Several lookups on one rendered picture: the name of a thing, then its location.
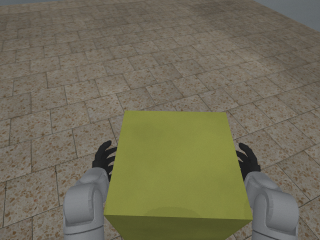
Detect left robot hand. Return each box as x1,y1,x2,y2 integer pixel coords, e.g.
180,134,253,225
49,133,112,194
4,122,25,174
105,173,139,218
92,140,117,182

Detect left robot forearm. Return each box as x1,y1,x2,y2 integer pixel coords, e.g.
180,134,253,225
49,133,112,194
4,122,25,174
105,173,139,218
63,167,109,240

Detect carton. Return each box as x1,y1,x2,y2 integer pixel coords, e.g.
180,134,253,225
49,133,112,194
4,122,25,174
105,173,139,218
103,110,253,240

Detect right robot hand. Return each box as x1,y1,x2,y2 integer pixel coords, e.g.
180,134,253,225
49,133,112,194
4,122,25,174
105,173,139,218
235,142,261,182

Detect right robot forearm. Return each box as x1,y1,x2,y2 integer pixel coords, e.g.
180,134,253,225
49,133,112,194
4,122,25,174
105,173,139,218
244,171,300,240

